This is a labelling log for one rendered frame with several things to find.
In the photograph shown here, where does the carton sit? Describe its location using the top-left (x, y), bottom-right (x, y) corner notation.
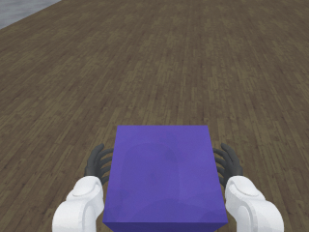
top-left (102, 125), bottom-right (228, 232)

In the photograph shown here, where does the left robot hand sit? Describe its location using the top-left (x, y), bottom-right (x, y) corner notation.
top-left (83, 143), bottom-right (114, 186)

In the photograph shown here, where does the right robot hand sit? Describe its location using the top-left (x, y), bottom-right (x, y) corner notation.
top-left (212, 143), bottom-right (243, 190)

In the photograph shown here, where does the right robot forearm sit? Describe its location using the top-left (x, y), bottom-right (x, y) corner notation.
top-left (225, 176), bottom-right (284, 232)

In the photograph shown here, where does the left robot forearm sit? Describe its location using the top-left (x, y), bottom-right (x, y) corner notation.
top-left (52, 176), bottom-right (104, 232)

